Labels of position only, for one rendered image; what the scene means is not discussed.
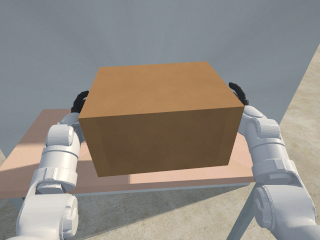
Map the right robot hand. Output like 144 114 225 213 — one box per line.
228 82 249 106

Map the robot left upper arm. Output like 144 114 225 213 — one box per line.
6 193 79 240

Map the robot right upper arm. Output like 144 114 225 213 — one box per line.
253 184 320 240

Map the table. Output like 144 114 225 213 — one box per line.
0 108 264 240

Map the left robot hand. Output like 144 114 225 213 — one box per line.
71 90 89 113

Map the left robot forearm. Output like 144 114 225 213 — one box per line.
16 112 85 236

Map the carton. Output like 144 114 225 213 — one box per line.
78 61 245 178

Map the right robot forearm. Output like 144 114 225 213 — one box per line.
238 105 317 223

